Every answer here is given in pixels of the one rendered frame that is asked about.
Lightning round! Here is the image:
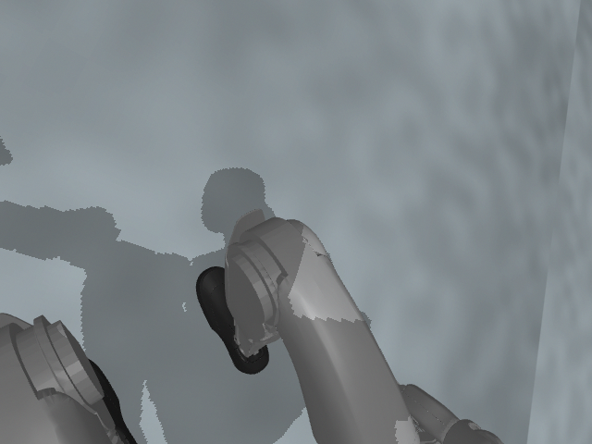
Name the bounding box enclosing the right robot foot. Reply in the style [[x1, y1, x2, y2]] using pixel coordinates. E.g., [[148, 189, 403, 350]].
[[196, 266, 269, 375]]

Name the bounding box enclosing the right robot hand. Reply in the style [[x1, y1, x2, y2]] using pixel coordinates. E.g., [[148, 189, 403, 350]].
[[396, 380, 460, 444]]

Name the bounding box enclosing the right robot arm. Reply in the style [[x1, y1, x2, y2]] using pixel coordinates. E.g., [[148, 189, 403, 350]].
[[443, 419, 503, 444]]

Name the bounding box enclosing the left robot foot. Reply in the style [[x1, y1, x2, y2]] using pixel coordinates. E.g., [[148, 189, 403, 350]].
[[88, 359, 137, 444]]

